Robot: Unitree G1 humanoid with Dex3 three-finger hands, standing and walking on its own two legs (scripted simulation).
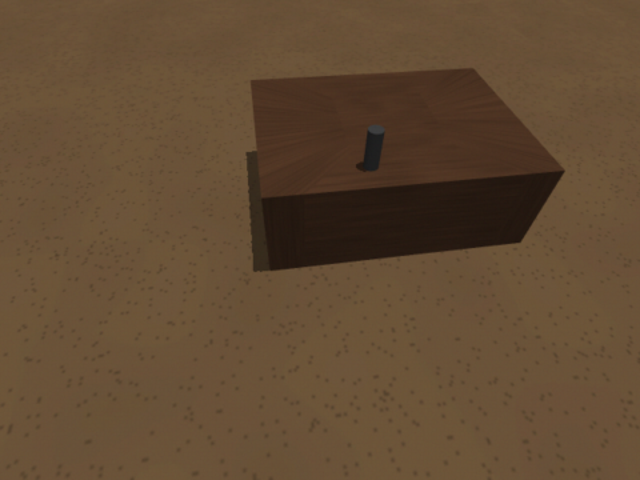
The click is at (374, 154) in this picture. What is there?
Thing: slim round
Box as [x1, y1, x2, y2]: [363, 125, 384, 170]
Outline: 379,125 371,125 368,127 363,167 367,170 375,170 378,167 384,129
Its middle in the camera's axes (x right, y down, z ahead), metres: +0.18 -0.31 +1.33
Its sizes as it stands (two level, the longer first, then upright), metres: 0.055 0.055 0.150
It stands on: a support 0.39 m high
